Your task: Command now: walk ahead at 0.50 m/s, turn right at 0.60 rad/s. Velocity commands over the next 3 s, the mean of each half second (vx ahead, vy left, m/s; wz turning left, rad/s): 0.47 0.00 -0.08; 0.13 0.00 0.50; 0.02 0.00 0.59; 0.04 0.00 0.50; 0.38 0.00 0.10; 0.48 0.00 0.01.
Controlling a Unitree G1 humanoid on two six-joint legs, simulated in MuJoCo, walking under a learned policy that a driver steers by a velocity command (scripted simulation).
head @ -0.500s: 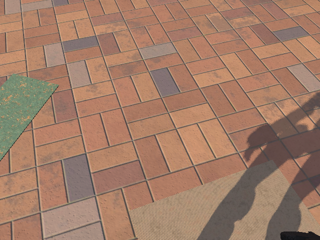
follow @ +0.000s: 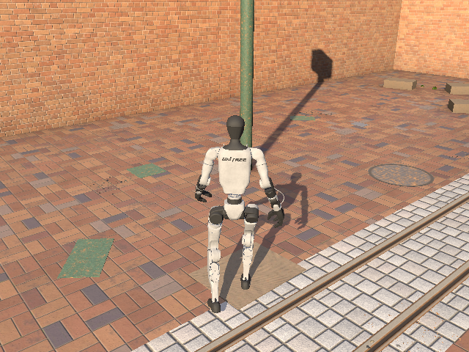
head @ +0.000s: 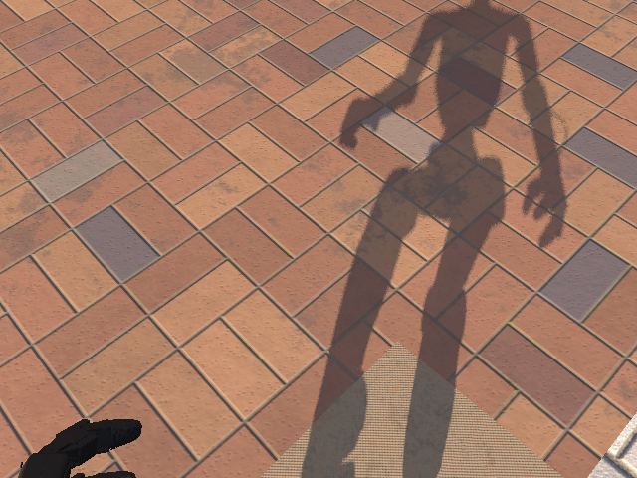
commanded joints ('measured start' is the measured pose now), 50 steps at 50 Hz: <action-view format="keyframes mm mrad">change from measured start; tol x32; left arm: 1 357 244 77 -5 7 -17 11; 50 133 268 50 56 64 -4 80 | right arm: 1 -86 -127 -4 -174 18 -84 19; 50 -100 -62 -7 -331 6 86 -4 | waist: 1 184 -125 -418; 20 147 -30 28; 27 30 299 -541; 48 85 181 -182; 50 2 -222 -160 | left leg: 1 -778 -97 -291 683 -75 32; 21 -652 -55 -192 -202 497 83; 25 -170 -145 -157 -275 633 161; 27 437 297 -893 -273 1175 473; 33 -239 71 -518 -437 763 325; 48 -212 -38 -659 -291 435 195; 50 -509 -257 -391 -1 -62 77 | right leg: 1 930 -351 845 -339 -172 -303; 8 329 -197 321 -419 291 -198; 19 531 -239 124 -451 186 -101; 24 582 -193 30 -64 830 -2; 25 470 -142 -6 152 724 47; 27 -104 114 120 810 -543 161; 28 -129 32 216 855 -486 145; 50 423 -350 485 -295 292 -63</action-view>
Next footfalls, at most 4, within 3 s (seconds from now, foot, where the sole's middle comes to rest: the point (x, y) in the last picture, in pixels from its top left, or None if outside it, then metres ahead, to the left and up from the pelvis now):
0.50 left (260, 462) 0.47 0.13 -0.75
0.98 right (363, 423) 0.53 -0.09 -0.75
1.38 left None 0.39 0.14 -0.75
1.84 right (330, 423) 0.54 -0.02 -0.75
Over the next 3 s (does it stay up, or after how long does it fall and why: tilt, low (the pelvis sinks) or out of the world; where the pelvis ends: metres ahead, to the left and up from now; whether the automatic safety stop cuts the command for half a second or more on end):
stays up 0.69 0.35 0.03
